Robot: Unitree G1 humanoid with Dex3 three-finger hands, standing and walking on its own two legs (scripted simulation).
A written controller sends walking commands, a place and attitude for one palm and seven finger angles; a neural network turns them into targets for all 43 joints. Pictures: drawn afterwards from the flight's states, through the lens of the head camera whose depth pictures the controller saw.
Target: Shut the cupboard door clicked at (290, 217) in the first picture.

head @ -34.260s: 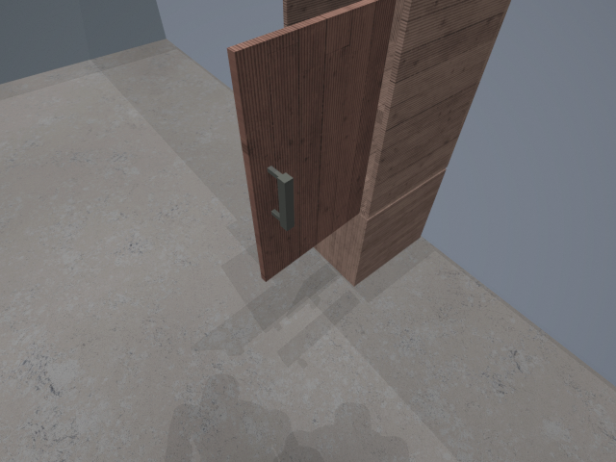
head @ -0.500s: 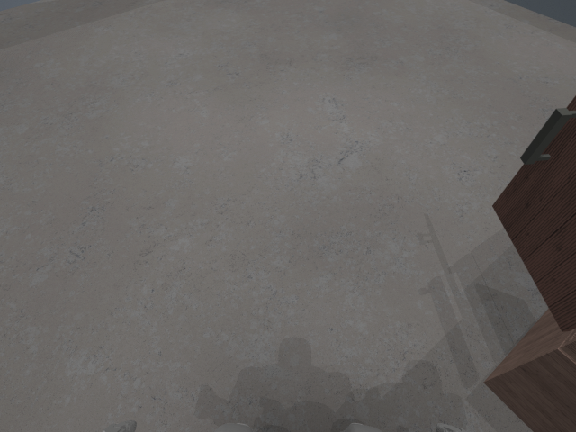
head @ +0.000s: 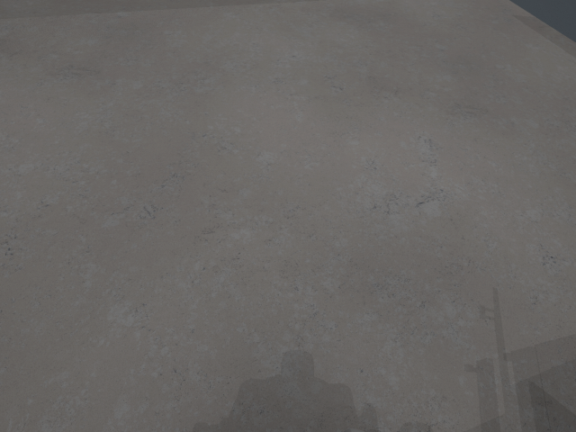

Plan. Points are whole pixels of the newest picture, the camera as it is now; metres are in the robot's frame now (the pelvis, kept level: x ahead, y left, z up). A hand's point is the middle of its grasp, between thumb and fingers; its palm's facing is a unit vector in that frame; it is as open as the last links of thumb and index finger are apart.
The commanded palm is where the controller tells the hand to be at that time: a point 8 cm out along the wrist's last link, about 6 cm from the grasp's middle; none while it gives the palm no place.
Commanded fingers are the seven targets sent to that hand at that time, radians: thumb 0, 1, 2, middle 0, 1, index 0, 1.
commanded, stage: walk to a spot facing it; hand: left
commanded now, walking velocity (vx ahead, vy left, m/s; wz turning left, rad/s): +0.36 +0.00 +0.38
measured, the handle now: out of the picture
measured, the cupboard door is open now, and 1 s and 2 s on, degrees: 58 58 58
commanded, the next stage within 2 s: turn to face it in 0.86 s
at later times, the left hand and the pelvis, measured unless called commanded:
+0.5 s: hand (200, 391) +0.19 +0.14 -0.15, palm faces +0.26 -0.94 -0.22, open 7.2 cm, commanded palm none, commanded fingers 0.00 0.90 0.90 -0.20 -0.30 -0.20 -0.30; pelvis +0.18 -0.05 +0.01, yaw +13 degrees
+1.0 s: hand (151, 324) +0.30 +0.26 -0.16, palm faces +0.48 -0.86 -0.21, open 7.4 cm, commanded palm none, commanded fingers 0.00 0.90 0.90 -0.20 -0.30 -0.20 -0.30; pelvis +0.35 +0.06 +0.01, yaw +25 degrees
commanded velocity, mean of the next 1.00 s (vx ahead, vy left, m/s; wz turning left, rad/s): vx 0.30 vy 0.00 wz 0.33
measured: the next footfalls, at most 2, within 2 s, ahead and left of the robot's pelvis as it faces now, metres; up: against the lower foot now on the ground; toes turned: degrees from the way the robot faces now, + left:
right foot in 0.28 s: +0.25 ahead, -0.13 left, +0.00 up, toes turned -1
left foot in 0.80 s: +0.37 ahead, +0.16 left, +0.00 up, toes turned +30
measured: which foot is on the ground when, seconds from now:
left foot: down 0.00-0.28, up 0.30-0.78, down 0.80-1.00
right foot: up 0.00-0.26, down 0.28-0.78, up 0.80-1.00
